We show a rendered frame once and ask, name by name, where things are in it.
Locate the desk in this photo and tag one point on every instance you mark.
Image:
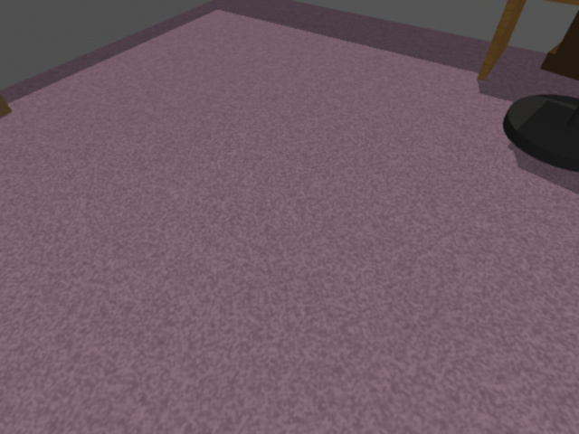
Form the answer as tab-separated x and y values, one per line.
504	31

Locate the office chair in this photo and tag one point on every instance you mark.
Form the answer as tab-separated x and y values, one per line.
546	127

